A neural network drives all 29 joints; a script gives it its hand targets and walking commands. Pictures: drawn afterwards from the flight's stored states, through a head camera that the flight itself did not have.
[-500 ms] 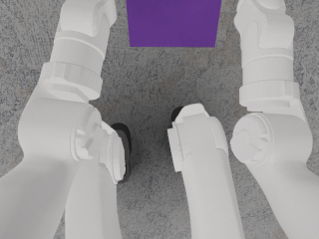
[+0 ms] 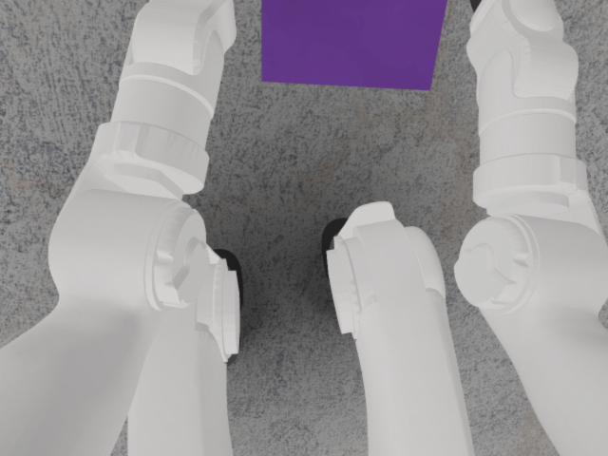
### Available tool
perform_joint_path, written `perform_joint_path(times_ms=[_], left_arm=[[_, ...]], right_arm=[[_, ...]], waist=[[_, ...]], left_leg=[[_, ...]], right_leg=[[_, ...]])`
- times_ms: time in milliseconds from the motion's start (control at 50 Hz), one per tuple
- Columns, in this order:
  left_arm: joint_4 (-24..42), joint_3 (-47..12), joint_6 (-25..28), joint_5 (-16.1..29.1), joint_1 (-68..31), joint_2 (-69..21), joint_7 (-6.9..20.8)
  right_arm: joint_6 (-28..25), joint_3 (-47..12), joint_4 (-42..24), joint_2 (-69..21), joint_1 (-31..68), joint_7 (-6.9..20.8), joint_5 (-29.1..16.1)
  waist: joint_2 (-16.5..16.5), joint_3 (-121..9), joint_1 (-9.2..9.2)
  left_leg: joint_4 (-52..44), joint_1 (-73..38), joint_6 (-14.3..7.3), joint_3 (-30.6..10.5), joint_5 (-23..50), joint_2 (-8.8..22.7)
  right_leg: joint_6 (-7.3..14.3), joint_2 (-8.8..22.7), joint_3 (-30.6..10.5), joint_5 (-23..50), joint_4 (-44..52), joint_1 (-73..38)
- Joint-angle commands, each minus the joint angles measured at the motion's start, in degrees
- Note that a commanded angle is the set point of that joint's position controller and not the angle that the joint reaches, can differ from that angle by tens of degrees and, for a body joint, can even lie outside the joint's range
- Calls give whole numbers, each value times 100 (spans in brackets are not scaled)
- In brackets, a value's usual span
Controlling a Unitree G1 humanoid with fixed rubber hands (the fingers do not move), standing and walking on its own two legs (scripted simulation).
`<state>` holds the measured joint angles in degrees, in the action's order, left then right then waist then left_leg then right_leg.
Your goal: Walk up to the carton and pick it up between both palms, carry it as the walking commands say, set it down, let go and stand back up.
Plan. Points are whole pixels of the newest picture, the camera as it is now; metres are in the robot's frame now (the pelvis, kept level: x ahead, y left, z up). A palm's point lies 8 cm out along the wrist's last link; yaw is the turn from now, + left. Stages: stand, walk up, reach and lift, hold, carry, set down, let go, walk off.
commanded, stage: set down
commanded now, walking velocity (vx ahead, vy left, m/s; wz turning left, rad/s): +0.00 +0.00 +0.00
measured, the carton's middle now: out of the picture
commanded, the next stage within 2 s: none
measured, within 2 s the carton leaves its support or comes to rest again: rests again in 1.24 s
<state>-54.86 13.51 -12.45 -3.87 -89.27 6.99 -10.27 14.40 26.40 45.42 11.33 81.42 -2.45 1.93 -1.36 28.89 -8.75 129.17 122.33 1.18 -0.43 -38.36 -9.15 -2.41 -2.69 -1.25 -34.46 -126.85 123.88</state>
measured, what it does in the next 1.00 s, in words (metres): stands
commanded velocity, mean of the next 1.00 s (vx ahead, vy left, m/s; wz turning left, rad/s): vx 0.00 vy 0.00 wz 0.00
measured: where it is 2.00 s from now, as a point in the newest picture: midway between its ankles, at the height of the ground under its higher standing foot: (287, 309)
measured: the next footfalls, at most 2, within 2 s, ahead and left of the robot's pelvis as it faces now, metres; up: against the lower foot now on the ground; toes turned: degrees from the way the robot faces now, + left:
none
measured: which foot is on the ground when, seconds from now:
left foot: down 0.00-1.00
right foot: down 0.00-1.00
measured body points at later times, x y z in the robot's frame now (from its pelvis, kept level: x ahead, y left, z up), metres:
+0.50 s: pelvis +0.01 +0.00 +0.00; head +0.39 -0.02 +0.23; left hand +0.59 +0.00 -0.18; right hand +0.54 -0.26 -0.17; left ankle +0.10 +0.11 -0.34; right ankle +0.11 -0.12 -0.34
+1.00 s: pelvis +0.02 +0.00 -0.01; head +0.40 -0.02 +0.22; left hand +0.59 +0.00 -0.19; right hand +0.54 -0.26 -0.18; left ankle +0.10 +0.11 -0.34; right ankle +0.11 -0.12 -0.34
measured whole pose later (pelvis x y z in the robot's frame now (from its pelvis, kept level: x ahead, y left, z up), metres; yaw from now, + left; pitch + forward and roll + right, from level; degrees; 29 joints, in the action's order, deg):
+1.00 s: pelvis +0.02 +0.00 -0.01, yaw -1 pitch +35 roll -2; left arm -53.7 18.0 -9.0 -10.2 -87.8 4.3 -5.6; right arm 9.6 32.1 47.4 11.4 79.9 2.3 4.6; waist -1.0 26.5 -8.0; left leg 131.8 124.1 0.7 -1.1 -42.3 -9.2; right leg -2.4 -2.6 -0.3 -38.2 -128.8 125.4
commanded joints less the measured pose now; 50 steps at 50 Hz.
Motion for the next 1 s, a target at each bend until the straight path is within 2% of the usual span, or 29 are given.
perform_joint_path(times_ms=[0, 20, 60, 100, 140, 200, 220, 280, 300, 320, 380, 400, 420, 440, 480, 520, 560, 580, 600, 620, 640, 660, 740, 760, 780, 820, 860, 940, 980], left_arm=[[172, -1925, 16, 337, -2533, -4929, 1434], [12, -1864, 24, 307, -2491, -4893, 1452], [-137, -1705, 15, 114, -2305, -4854, 1410], [-167, -1596, -33, 50, -2265, -4839, 1451], [-241, -1588, -23, -5, -2130, -4754, 1487], [-92, -1615, -44, 11, -2211, -4833, 1473], [-207, -1480, -43, -34, -1991, -4808, 1481], [-234, -1557, -31, -147, -1893, -4655, 1471], [-241, -1460, -38, -138, -1907, -4746, 1467], [-259, -1341, -32, -276, -1722, -4548, 1490], [-78, -1485, -24, -325, -1774, -4543, 1505], [-158, -1567, -4, -221, -1726, -4553, 1493], [-347, -1457, -35, -284, -1547, -4665, 1511], [-249, -1541, -38, -220, -1559, -4681, 1517], [-352, -1491, -40, -275, -1404, -4716, 1544], [-261, -1415, -14, -393, -1282, -4646, 1544], [-322, -1443, 11, -374, -1243, -4479, 1512], [-355, -1417, 14, -411, -1266, -4401, 1528], [-451, -1376, -4, -418, -1173, -4525, 1551], [-531, -1411, -39, -455, -1128, -4619, 1548], [-322, -1510, 7, -379, -1289, -4624, 1572], [-452, -1395, 12, -424, -1122, -4532, 1523], [-460, -1455, -9, -408, -1099, -4476, 1555], [-845, -1245, -55, -533, -933, -4447, 1567], [-671, -1228, -14, -449, -988, -4545, 1581], [-559, -1295, -17, -579, -1051, -4291, 1571], [-587, -1409, 21, -449, -962, -4381, 1583], [-699, -1343, -14, -545, -827, -4388, 1595], [-741, -1177, 10, -584, -786, -4244, 1587]], right_arm=[[19, -2567, -156, -5098, 3142, 1558, -526], [48, -2444, 126, -4995, 2966, 1566, -365], [37, -2529, 15, -5237, 2977, 1608, -433], [42, -2370, 95, -4999, 2978, 1639, -365], [67, -2187, 257, -5074, 2806, 1639, -229], [28, -2193, 224, -4969, 2733, 1656, -295], [41, -2286, 115, -5013, 2844, 1689, -256], [50, -2093, 365, -5091, 2575, 1702, -180], [48, -2021, 368, -5020, 2526, 1726, -103], [90, -2106, 496, -5112, 2373, 1742, -148], [33, -2002, 410, -5051, 2322, 1746, -132], [37, -2003, 502, -4930, 2272, 1738, -86], [9, -2069, 453, -4952, 2298, 1748, -89], [-21, -2016, 385, -4821, 2358, 1727, -67], [17, -1970, 614, -4879, 2045, 1782, -2], [11, -2044, 656, -5135, 1904, 1796, -102], [33, -1968, 803, -5128, 1784, 1782, -28], [40, -2003, 738, -5095, 1918, 1801, -72], [27, -1936, 734, -4911, 1864, 1786, 66], [-34, -1927, 642, -4907, 2005, 1758, -19], [-45, -1887, 636, -4970, 1826, 1778, 12], [-50, -1938, 640, -4845, 1940, 1775, 9], [-53, -1853, 760, -4746, 1705, 1744, 46], [10, -1841, 950, -4807, 1719, 1740, 131], [-38, -1923, 664, -4760, 1920, 1738, 113], [4, -1843, 890, -4780, 1726, 1752, 66], [-48, -1801, 967, -4812, 1606, 1752, 81], [-66, -1696, 1047, -4668, 1485, 1743, 87], [-51, -1800, 916, -4752, 1540, 1747, 154]], waist=[[-576, -7550, -348], [-474, -7199, -421], [-410, -7250, -216], [-612, -7011, -253], [-440, -6762, -325], [-781, -6859, -172], [-449, -6771, -245], [-466, -6528, -175], [-470, -6522, -378], [-394, -6309, -18], [-603, -6351, -37], [-466, -6336, -297], [-579, -6222, -112], [-528, -6278, -296], [-481, -6056, -236], [-484, -6155, -14], [-491, -5993, -100], [-523, -5813, 49], [-379, -5757, -118], [-641, -5914, -11], [-485, -5954, -179], [-637, -5739, 56], [-604, -5723, -170], [-519, -5376, -85], [-299, -5457, -21], [-421, -5459, 80], [-521, -5482, -121], [-667, -5397, -55], [-376, -5336, 36]], left_leg=[[-1094, -2537, -221, 190, 1984, -248], [-1154, -2282, -201, 179, 1856, -241], [-1106, -2371, -276, 195, 1876, -262], [-1121, -2291, -239, 237, 1856, -231], [-1148, -2088, -256, 185, 1691, -231], [-1146, -2323, -202, 204, 1811, -251], [-1124, -2173, -258, 160, 1888, -250], [-1181, -2143, -267, 128, 1870, -272], [-1192, -2345, -278, 69, 1962, -250], [-1173, -2017, -276, 195, 1824, -235], [-1174, -2116, -233, 172, 2011, -235], [-1122, -2099, -245, 81, 2029, -221], [-1102, -2108, -237, 125, 2097, -236], [-1121, -2161, -220, 100, 2114, -259], [-1134, -2094, -218, 59, 2242, -272], [-1137, -1954, -259, 133, 2279, -223], [-1121, -1956, -269, 149, 2142, -240], [-1080, -1824, -254, 193, 2099, -227], [-1094, -1751, -271, 74, 2093, -215], [-1100, -1921, -225, 138, 2129, -231], [-1064, -1927, -247, 71, 2202, -230], [-1066, -1890, -259, 75, 2199, -257], [-1020, -1911, -240, 93, 2110, -222], [-1040, -1679, -242, 139, 1889, -224], [-998, -1595, -288, 36, 2042, -250], [-1034, -1642, -250, 126, 1977, -176], [-993, -1779, -257, 44, 2169, -189], [-1029, -1743, -220, 22, 2094, -166], [-950, -1774, -281, 52, 2173, -193]], right_leg=[[100, -409, 310, 2714, 964, -3487], [102, -375, 362, 2624, 967, -3271], [66, -400, 329, 2612, 988, -3355], [83, -392, 300, 2497, 1070, -3056], [85, -386, 361, 2419, 1004, -3048], [143, -390, 307, 2403, 963, -2993], [80, -380, 317, 2522, 969, -3029], [65, -382, 377, 2492, 904, -2875], [89, -379, 394, 2420, 935, -2653], [75, -377, 309, 2384, 1000, -2791], [91, -419, 301, 2562, 936, -2686], [103, -399, 337, 2590, 888, -2715], [107, -390, 287, 2588, 915, -2602], [78, -398, 378, 2597, 887, -2643], [66, -400, 364, 2663, 876, -2445], [65, -427, 257, 2902, 920, -2739], [70, -415, 261, 2687, 926, -2524], [79, -446, 201, 2667, 950, -2449], [82, -393, 247, 2639, 901, -2445], [108, -400, 276, 2628, 889, -2506], [103, -415, 302, 2707, 848, -2488], [119, -423, 232, 2638, 811, -2204], [97, -391, 285, 2519, 833, -2253], [102, -397, 242, 2341, 911, -2283], [99, -392, 174, 2527, 852, -2413], [93, -407, 227, 2466, 846, -2362], [92, -430, 279, 2614, 781, -2207], [124, -437, 269, 2536, 787, -2135], [76, -401, 196, 2562, 810, -2277]])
